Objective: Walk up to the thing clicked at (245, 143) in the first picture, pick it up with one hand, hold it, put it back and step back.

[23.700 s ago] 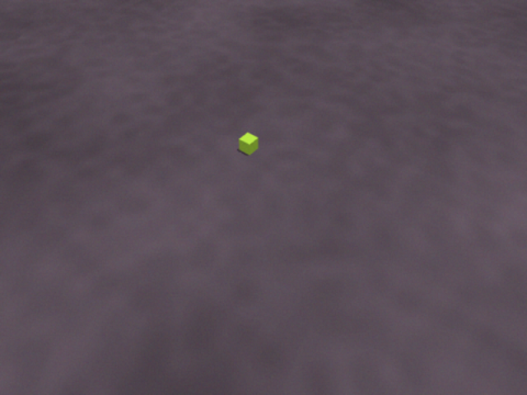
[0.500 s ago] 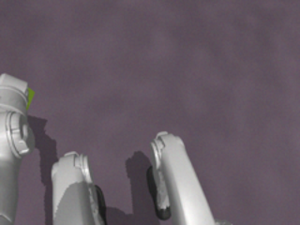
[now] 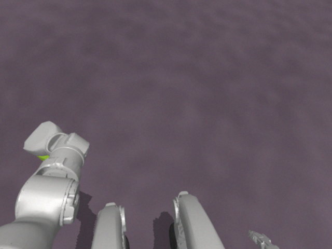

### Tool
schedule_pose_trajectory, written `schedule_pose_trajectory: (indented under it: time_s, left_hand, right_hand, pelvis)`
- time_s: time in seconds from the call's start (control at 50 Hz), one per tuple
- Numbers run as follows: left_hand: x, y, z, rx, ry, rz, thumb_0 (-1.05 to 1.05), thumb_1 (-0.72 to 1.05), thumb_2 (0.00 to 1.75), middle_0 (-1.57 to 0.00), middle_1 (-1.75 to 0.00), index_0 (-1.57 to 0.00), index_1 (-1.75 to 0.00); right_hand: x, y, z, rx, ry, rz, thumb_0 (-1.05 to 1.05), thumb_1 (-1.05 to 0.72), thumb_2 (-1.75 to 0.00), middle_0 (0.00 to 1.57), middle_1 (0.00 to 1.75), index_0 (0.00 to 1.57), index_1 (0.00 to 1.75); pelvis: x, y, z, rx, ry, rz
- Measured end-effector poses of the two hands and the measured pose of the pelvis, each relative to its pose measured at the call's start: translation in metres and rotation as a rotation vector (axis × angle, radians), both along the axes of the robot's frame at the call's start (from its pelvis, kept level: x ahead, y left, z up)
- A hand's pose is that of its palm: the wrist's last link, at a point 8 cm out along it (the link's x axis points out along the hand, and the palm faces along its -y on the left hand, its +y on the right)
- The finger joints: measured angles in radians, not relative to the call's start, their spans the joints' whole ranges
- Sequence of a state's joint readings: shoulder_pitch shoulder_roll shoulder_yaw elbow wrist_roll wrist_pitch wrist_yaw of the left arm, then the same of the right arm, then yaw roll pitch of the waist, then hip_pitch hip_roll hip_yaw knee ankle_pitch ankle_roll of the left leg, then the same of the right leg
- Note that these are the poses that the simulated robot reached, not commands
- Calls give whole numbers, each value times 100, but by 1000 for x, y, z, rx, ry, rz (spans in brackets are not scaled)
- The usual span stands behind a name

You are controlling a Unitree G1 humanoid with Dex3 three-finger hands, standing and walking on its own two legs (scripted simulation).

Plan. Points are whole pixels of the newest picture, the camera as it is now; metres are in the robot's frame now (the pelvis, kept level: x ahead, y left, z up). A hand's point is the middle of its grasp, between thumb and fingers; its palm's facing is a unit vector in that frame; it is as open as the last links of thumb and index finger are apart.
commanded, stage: lift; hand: left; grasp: from above
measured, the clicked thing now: (63, 153) +0.41 +0.24 -0.11
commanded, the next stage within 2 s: hold in 0.62 s
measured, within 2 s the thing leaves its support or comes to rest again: neither
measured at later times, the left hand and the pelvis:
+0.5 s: hand (50, 134) +0.39 +0.21 +0.05, palm faces -0.18 -0.43 -0.89, open 10.9 cm; pelvis +0.03 +0.00 +0.11, yaw +1 degrees
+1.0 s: hand (26, 129) +0.37 +0.23 +0.10, palm faces -0.19 -0.41 -0.89, open 10.8 cm; pelvis +0.05 +0.01 +0.16, yaw +1 degrees
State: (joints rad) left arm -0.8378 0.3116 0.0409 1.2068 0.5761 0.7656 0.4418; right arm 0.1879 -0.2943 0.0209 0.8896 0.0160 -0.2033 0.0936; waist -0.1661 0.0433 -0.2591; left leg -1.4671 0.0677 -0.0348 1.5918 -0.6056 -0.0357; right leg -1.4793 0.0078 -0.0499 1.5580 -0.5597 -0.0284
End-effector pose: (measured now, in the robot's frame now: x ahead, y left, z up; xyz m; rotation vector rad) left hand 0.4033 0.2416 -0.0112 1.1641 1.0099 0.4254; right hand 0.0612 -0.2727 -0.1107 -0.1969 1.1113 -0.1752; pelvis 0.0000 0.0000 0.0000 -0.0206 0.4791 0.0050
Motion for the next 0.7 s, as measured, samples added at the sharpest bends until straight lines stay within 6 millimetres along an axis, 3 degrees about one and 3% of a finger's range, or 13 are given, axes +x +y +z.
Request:
schedule_pose_trajectory:
  time_s: [0.12, 0.22, 0.48, 0.7]
  left_hand:
    - [-9, -4, 51, 27, 20, 16, -2, -14, 62, -65, -65, -62, -62]
    - [-16, -7, 79, 16, 46, 69, -2, -14, 62, -65, -65, -62, -62]
    - [-15, -25, 114, -33, 11, 82, -2, -11, 57, -65, -64, -62, -61]
    - [-27, -12, 166, -7, 19, 109, -3, -9, 55, -65, -63, -63, -58]
  right_hand:
    - [17, -2, 45, -6, -43, -5, 0, -90, -90, 20, 30, 20, 30]
    - [25, 0, 69, 6, -51, 5, 0, -89, -90, 20, 30, 20, 30]
    - [30, 9, 98, 62, -3, 35, 0, -89, -89, 20, 30, 20, 30]
    - [44, 15, 129, 76, -55, 32, 0, -89, -89, 20, 30, 20, 30]
  pelvis:
    - [13, -4, 44, 2, -66, 5]
    - [22, -6, 71, 3, -112, 11]
    - [28, -5, 111, 13, -166, 5]
    - [39, 0, 141, 21, -250, 5]
